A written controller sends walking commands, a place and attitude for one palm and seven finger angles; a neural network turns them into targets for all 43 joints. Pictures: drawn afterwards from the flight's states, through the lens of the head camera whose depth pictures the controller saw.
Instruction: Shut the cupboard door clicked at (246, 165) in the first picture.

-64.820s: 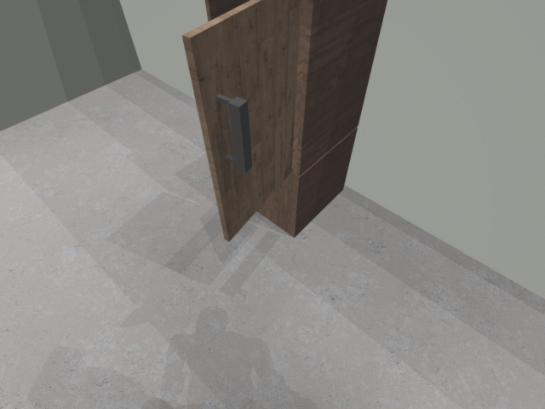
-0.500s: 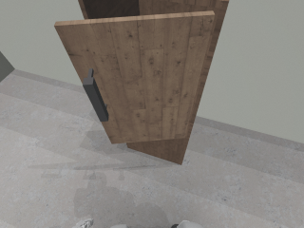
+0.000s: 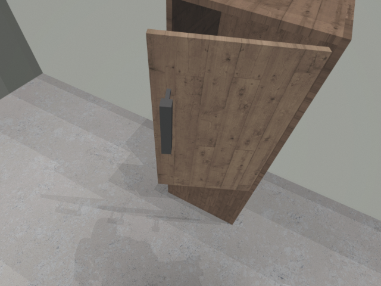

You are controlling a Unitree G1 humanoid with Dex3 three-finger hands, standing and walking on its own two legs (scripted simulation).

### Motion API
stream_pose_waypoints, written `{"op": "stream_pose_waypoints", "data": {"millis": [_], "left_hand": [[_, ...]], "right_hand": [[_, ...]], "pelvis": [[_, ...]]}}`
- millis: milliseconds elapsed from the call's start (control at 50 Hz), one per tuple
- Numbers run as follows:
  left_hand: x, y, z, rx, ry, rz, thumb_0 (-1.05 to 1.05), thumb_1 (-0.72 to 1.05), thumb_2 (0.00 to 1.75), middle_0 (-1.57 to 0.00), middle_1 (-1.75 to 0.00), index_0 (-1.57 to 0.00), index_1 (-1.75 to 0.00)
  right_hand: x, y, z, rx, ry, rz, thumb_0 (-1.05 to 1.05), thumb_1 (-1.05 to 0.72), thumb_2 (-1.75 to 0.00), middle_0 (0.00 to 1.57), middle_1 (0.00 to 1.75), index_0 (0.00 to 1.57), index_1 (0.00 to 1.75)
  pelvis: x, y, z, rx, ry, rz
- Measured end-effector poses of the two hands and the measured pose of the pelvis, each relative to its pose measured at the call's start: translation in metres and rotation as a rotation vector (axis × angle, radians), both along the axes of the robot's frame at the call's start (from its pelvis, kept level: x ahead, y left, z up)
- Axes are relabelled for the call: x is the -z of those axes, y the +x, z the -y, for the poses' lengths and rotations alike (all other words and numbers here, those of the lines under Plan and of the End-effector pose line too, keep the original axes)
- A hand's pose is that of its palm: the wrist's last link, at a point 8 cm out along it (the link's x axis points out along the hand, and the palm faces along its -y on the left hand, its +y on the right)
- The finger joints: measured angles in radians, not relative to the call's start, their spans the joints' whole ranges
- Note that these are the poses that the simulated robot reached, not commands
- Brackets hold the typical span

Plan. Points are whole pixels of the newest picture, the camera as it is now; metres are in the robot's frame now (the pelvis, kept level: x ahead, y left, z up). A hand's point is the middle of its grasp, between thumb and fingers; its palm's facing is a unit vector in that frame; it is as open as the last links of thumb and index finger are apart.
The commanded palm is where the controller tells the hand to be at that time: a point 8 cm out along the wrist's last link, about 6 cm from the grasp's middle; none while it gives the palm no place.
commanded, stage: come to a stop and stand still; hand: left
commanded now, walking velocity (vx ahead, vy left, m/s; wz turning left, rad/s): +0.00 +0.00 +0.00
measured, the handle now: (167, 122) +0.47 +0.11 +0.04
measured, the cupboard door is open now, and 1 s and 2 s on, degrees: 24 24 24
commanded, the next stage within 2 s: look again from close up in 0.70 s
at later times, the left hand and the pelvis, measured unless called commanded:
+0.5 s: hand out of the picture -0.01 +0.18 -0.17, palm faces -0.03 -0.98 -0.19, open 7.3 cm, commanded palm none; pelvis -0.04 +0.00 +0.01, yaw -2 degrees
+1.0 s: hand out of the picture -0.04 +0.18 -0.17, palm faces -0.01 -0.98 -0.20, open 7.3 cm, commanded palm none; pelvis -0.03 +0.02 +0.00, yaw -1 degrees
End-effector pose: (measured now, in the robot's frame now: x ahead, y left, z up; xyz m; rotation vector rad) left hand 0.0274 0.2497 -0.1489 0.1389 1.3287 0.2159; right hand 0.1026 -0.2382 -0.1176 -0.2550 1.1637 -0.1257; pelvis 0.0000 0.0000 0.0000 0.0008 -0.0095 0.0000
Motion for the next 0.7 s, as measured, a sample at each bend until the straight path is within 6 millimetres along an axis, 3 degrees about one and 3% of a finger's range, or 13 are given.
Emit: {"op": "stream_pose_waypoints", "data": {"millis": [120,260,480,600,700], "left_hand": [[-0.009,-0.015,-0.009,0.01,-0.007,-0.03,0.01,0.91,0.9,-0.2,-0.3,-0.2,-0.3],[-0.015,-0.03,0.001,0.067,0.01,-0.059,0.01,0.91,0.9,-0.2,-0.3,-0.2,-0.3],[-0.015,-0.042,0.024,0.096,-0.026,-0.037,0.01,0.93,0.9,-0.2,-0.3,-0.2,-0.3],[-0.011,-0.059,0.031,0.088,-0.053,-0.07,0.01,0.93,0.9,-0.2,-0.3,-0.2,-0.3],[-0.009,-0.074,0.038,0.075,-0.076,-0.108,0.01,0.92,0.9,-0.2,-0.3,-0.2,-0.3]], "right_hand": [[0.004,-0.048,-0.022,0.029,0.025,-0.094,0.0,-0.9,-0.9,0.2,0.3,0.2,0.3],[0.021,-0.094,-0.021,0.123,0.077,-0.142,0.0,-0.91,-0.9,0.2,0.3,0.2,0.3],[0.018,-0.167,-0.021,0.178,0.091,-0.25,0.0,-0.91,-0.9,0.2,0.29,0.2,0.3],[0.014,-0.194,-0.022,0.194,0.08,-0.315,0.0,-0.91,-0.9,0.2,0.29,0.2,0.3],[0.012,-0.202,-0.025,0.2,0.079,-0.337,0.0,-0.91,-0.9,0.2,0.29,0.2,0.3]], "pelvis": [[-0.008,-0.01,-0.01,0.003,-0.007,-0.007],[-0.006,-0.022,-0.011,0.033,0.015,-0.013],[-0.012,-0.035,-0.003,0.032,0.009,0.027],[-0.012,-0.04,-0.001,0.029,0.005,0.022],[-0.012,-0.04,-0.002,0.028,0.003,0.017]]}}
